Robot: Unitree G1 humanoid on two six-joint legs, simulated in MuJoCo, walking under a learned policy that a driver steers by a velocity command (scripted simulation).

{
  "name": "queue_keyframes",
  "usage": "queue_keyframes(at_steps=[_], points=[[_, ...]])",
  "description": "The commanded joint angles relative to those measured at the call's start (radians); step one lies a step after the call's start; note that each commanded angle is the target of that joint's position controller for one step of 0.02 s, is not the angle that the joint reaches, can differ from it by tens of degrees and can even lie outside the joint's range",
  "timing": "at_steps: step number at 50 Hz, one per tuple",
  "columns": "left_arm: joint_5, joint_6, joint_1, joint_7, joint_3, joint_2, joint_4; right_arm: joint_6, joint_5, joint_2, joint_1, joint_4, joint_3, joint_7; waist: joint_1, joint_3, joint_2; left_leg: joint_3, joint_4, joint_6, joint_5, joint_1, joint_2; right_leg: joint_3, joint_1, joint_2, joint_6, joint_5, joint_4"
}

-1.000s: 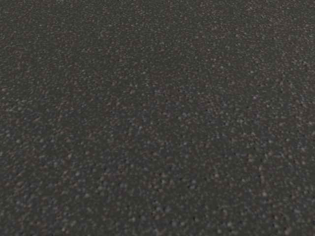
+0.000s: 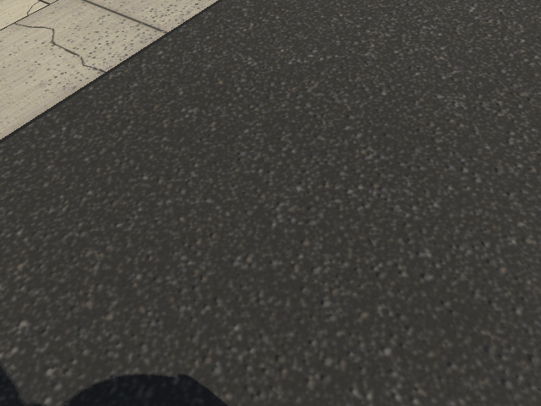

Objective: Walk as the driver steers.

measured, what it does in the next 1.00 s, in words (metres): walks ahead, turning left: right foot, then left foot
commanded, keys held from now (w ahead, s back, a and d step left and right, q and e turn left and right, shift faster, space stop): w+e+shift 0.02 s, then w+q+shift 0.90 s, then w+shift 0.04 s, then w+e+shift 0.04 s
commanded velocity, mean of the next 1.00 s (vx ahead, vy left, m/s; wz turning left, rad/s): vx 1.00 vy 0.00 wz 0.51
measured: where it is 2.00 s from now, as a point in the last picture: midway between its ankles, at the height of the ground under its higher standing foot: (180, 106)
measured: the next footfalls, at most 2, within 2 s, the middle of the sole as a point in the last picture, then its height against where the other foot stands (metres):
right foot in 0.10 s outside the picture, level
left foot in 0.58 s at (269, 320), level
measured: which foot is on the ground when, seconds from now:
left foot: down 0.00-0.08, up 0.10-0.56, down 0.58-1.00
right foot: up 0.00-0.08, down 0.10-0.56, up 0.58-0.96, down 0.98-1.00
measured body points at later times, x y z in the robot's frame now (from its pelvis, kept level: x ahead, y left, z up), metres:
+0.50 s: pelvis +0.45 -0.05 +0.00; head +0.46 -0.04 +0.45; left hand +0.42 +0.20 -0.14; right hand +0.64 -0.28 -0.11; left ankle +0.69 +0.11 -0.65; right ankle +0.27 -0.09 -0.72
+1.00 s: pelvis +0.92 +0.02 -0.01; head +0.93 +0.04 +0.44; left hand +1.06 +0.35 -0.03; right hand +1.08 -0.22 -0.13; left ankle +0.71 +0.02 -0.71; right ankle +1.13 -0.04 -0.73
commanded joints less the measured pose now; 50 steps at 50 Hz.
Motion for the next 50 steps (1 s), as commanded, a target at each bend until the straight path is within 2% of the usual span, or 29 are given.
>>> queue_keyframes(at_steps=[1,3,4,5,6,7,8,9,10,11,13,16,21,25,27,29,30,31,32,33,34,35,38,40,42,46,48,49,50], points=[[-0.004,-0.002,0.067,-0.024,0.017,0.059,-0.028,-0.015,0.011,-0.196,-0.217,-0.128,-0.037,-0.004,0.140,0.067,0.021,0.008,-0.090,0.144,0.799,-0.199,0.229,-0.081,0.313,0.065,-0.048,0.077,-0.115],[-0.009,0.009,0.190,-0.015,0.043,0.104,-0.006,0.010,0.026,-0.241,-0.174,-0.103,-0.046,-0.001,0.221,0.000,0.090,-0.024,0.133,0.160,1.258,-0.117,0.279,-0.104,0.479,0.153,-0.099,-0.121,-0.118],[-0.008,0.020,0.376,-0.004,0.075,0.157,0.045,0.021,0.023,-0.239,-0.185,-0.089,-0.042,0.002,0.321,-0.076,0.109,-0.052,0.354,0.166,1.324,-0.153,0.282,-0.083,0.686,0.179,-0.135,-0.182,-0.157],[-0.012,0.032,0.566,0.016,0.107,0.215,0.107,0.024,0.029,-0.212,-0.223,-0.075,-0.028,0.003,0.432,-0.115,0.044,-0.060,0.720,0.137,1.127,-0.318,0.215,-0.024,0.939,0.178,-0.145,-0.171,-0.259],[-0.005,0.019,0.494,0.021,0.095,0.275,0.134,0.007,0.002,0.029,-0.075,-0.084,0.038,0.017,0.224,-0.058,-0.384,-0.120,1.231,0.107,-0.187,-0.701,0.016,0.246,1.063,0.054,-0.157,-0.254,-0.254],[0.027,-0.016,0.425,0.012,0.058,0.210,0.062,-0.038,0.071,0.072,0.022,-0.117,0.067,0.023,0.151,-0.274,-0.456,-0.442,1.383,0.158,-0.248,-0.854,-0.085,0.794,1.110,-0.135,-0.244,-0.709,-0.574],[0.037,-0.043,0.396,-0.002,0.044,0.111,0.044,-0.051,0.121,-0.084,-0.146,-0.117,0.031,0.025,0.216,-0.153,-0.177,-0.449,1.349,0.192,-0.114,-0.884,-0.031,0.794,0.986,-0.186,-0.198,-0.768,-0.724],[0.034,-0.068,0.346,-0.011,0.043,0.110,0.056,-0.050,0.123,-0.079,-0.234,-0.152,0.030,0.020,0.180,-0.037,-0.044,-0.447,1.250,0.205,0.000,-0.907,0.010,0.738,0.842,-0.190,-0.179,-0.748,-0.747],[0.039,-0.088,0.282,-0.015,0.039,0.090,0.065,-0.039,0.092,-0.043,-0.245,-0.144,0.039,0.010,0.133,0.003,0.039,-0.458,1.190,0.199,0.086,-0.875,0.072,0.654,0.734,-0.177,-0.146,-0.665,-0.737],[0.058,-0.104,0.224,-0.011,0.035,0.068,0.069,-0.021,0.071,-0.036,-0.198,-0.128,0.036,0.010,0.085,0.004,0.021,-0.474,1.142,0.186,0.165,-0.808,0.116,0.551,0.644,-0.145,-0.117,-0.581,-0.710],[0.057,-0.117,0.185,0.002,0.024,0.026,0.086,0.023,0.075,-0.037,-0.116,-0.072,0.022,0.018,0.045,0.010,-0.008,-0.478,1.084,0.158,0.233,-0.758,0.159,0.334,0.587,-0.087,-0.052,-0.420,-0.740],[0.051,-0.123,0.234,0.027,0.030,0.036,0.127,0.051,0.072,-0.015,-0.201,-0.073,0.024,0.022,0.083,0.064,0.013,-0.461,0.975,0.130,0.329,-0.870,0.171,0.113,0.641,-0.052,0.007,-0.134,-0.787],[0.065,-0.115,0.289,0.063,0.018,0.023,0.150,0.026,0.064,0.002,-0.369,-0.126,0.024,0.046,0.132,0.120,0.007,-0.282,0.678,0.129,0.560,-0.940,0.088,-0.141,0.752,0.028,0.087,0.191,-0.848],[0.066,-0.087,0.290,0.100,0.025,0.104,0.146,0.006,0.063,-0.014,-0.365,-0.159,0.011,0.080,0.082,0.055,-0.050,-0.079,0.475,0.171,0.581,-0.752,-0.037,-0.234,0.875,0.012,0.136,0.823,-0.715],[0.056,-0.060,0.244,0.126,0.044,0.168,0.134,0.031,0.072,-0.063,-0.209,-0.139,-0.015,0.082,-0.029,-0.029,-0.144,-0.039,0.497,0.182,0.497,-0.562,-0.086,-0.237,0.914,-0.038,0.128,1.174,-0.508],[0.042,-0.060,0.015,0.112,0.058,0.201,0.063,0.087,0.063,-0.189,0.293,-0.010,-0.076,0.053,-0.294,-0.159,-0.128,-0.197,0.517,0.278,0.385,-0.078,-0.031,-0.173,0.683,-0.054,0.088,1.177,0.028],[0.011,-0.085,-0.130,0.064,0.024,0.067,0.037,0.103,0.054,-0.108,0.444,0.075,-0.048,0.037,-0.343,-0.070,0.150,-0.286,0.329,0.325,0.524,0.003,0.032,-0.196,0.472,0.167,0.075,0.052,0.576],[0.015,-0.126,-0.071,0.029,-0.031,-0.144,-0.037,0.071,-0.005,-0.059,0.315,0.060,-0.013,0.054,-0.121,0.001,0.430,-0.496,0.417,0.378,0.516,0.052,-0.021,0.011,0.081,0.285,0.060,-0.641,0.879],[-0.004,-0.160,0.068,0.010,-0.053,-0.143,-0.100,0.035,-0.021,-0.038,0.154,-0.028,0.002,0.055,0.014,-0.148,0.379,-0.952,0.226,0.541,0.051,0.108,0.140,0.188,-0.107,0.275,0.025,-0.656,0.921],[-0.007,-0.186,0.020,0.000,-0.041,-0.048,-0.112,0.020,-0.004,-0.008,0.110,-0.069,0.000,0.059,0.005,-0.134,0.134,-1.088,0.023,0.516,-0.207,0.028,0.186,0.206,-0.095,0.235,-0.036,-0.553,0.778],[-0.003,-0.187,0.007,0.001,-0.029,-0.013,-0.115,0.002,0.006,-0.026,0.027,-0.097,-0.002,0.062,0.082,-0.040,-0.082,-1.095,-0.051,0.471,-0.318,-0.162,0.194,0.203,-0.043,0.185,-0.049,-0.441,0.605],[0.017,-0.170,0.026,0.011,-0.030,-0.009,-0.102,-0.014,0.013,-0.054,-0.061,-0.128,-0.005,0.059,0.138,0.008,-0.138,-1.076,-0.055,0.464,-0.276,-0.327,0.170,0.214,0.035,0.146,-0.019,-0.383,0.501],[0.044,-0.126,0.003,0.050,-0.011,0.058,-0.095,-0.019,0.018,-0.042,-0.108,-0.157,0.002,0.027,0.148,0.060,-0.113,-0.872,-0.067,0.429,-0.037,-0.572,0.057,0.197,0.186,0.082,0.077,-0.335,0.229],[0.059,-0.120,-0.160,0.062,-0.026,0.019,-0.155,-0.013,0.040,-0.031,-0.060,-0.146,0.002,-0.001,0.072,0.088,-0.056,-0.736,-0.061,0.399,0.122,-0.658,-0.010,0.145,0.273,0.092,0.119,-0.189,-0.043],[0.047,-0.116,-0.258,0.059,-0.037,-0.048,-0.201,0.004,0.052,-0.043,-0.038,-0.133,-0.004,-0.014,0.013,0.066,0.020,-0.653,-0.017,0.332,0.143,-0.713,-0.074,0.094,0.418,0.146,0.140,-0.018,-0.280],[-0.013,-0.122,-0.256,0.054,0.009,0.020,-0.219,0.022,0.067,-0.036,0.021,-0.111,-0.015,-0.015,-0.018,-0.019,0.110,-0.737,0.113,0.274,0.092,-0.514,-0.046,0.147,0.526,0.184,0.158,0.023,-0.469],[-0.016,-0.135,-0.116,0.053,0.046,0.079,-0.187,0.029,0.050,-0.031,0.004,-0.114,-0.020,-0.015,0.068,-0.105,0.138,-0.705,0.305,0.235,0.392,-0.371,-0.034,0.114,0.627,0.180,0.105,-0.038,-0.488],[-0.012,-0.140,0.093,0.051,0.064,0.108,-0.144,0.028,0.023,-0.026,-0.036,-0.131,-0.012,-0.006,0.182,-0.232,0.154,-0.641,0.519,0.205,0.553,-0.383,-0.030,0.116,0.827,0.125,0.056,-0.079,-0.408],[0.002,-0.131,0.359,0.053,0.069,0.163,-0.092,0.021,-0.015,0.048,-0.050,-0.165,0.016,0.006,0.264,-0.399,0.035,-0.560,0.886,0.184,0.403,-0.553,-0.048,0.335,1.131,-0.015,-0.013,-0.312,-0.356]])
